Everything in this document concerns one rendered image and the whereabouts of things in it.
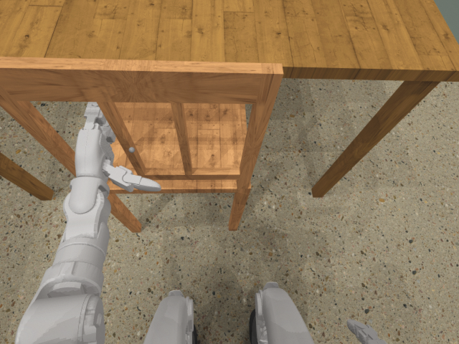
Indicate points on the chair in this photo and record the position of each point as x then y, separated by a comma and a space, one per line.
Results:
186, 120

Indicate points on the table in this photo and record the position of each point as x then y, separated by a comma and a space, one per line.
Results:
406, 40

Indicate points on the robot thigh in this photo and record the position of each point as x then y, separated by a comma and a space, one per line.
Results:
284, 324
173, 320

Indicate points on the robot left forearm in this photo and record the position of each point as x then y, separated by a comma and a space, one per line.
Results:
77, 268

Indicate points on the robot right hand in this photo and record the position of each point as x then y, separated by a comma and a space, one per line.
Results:
365, 333

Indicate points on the left robot upper arm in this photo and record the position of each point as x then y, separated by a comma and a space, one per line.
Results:
74, 319

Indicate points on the robot right thigh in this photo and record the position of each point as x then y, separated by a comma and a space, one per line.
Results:
284, 324

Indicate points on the robot left thigh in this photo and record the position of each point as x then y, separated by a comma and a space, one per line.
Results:
173, 320

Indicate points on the robot left hand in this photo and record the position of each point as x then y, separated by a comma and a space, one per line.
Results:
92, 148

